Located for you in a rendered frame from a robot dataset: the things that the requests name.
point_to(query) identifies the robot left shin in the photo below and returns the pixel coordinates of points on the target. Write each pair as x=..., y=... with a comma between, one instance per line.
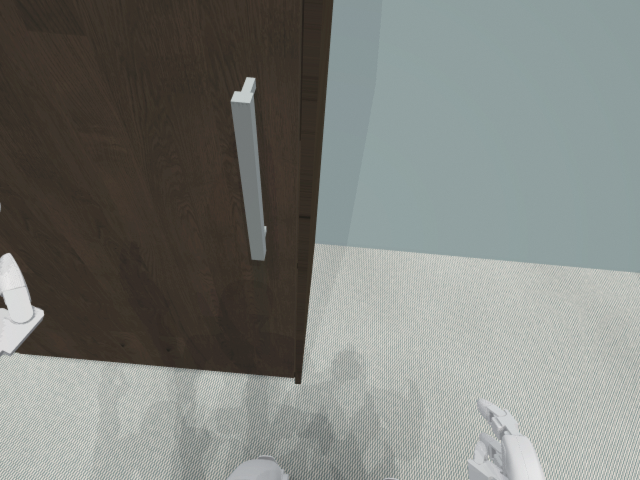
x=267, y=458

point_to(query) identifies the handle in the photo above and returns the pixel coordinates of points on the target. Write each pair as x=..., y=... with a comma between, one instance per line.
x=244, y=120

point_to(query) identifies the robot left hand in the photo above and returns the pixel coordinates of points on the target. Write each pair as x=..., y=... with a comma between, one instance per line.
x=21, y=318

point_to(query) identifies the wardrobe door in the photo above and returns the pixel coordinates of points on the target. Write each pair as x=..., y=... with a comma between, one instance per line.
x=120, y=188

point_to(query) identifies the robot right hand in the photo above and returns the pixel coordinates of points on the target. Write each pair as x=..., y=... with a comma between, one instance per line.
x=514, y=458

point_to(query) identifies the left robot thigh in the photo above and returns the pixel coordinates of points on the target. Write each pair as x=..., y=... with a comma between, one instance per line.
x=258, y=469

